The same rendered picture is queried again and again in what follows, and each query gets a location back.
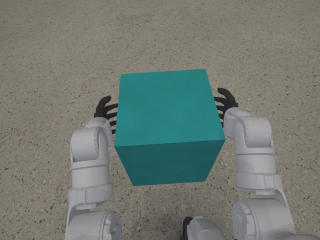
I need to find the robot right foot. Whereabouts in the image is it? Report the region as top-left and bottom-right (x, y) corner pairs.
(183, 216), (193, 240)

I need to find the carton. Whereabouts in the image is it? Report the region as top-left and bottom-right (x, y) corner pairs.
(114, 69), (226, 186)

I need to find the robot left upper arm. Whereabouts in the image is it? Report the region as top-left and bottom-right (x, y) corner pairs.
(65, 209), (124, 240)

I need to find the robot right upper arm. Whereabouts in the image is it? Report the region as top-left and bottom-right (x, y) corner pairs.
(232, 198), (320, 240)

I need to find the right robot thigh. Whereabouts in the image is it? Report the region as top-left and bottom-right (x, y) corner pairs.
(187, 218), (228, 240)

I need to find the left robot hand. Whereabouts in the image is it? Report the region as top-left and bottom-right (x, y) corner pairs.
(94, 95), (118, 134)

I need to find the right robot hand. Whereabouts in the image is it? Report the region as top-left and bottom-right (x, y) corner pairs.
(214, 87), (239, 127)

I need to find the robot left forearm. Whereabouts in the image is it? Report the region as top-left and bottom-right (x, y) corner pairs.
(64, 117), (114, 240)

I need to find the robot right forearm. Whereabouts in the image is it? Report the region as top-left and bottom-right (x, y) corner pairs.
(223, 107), (295, 233)

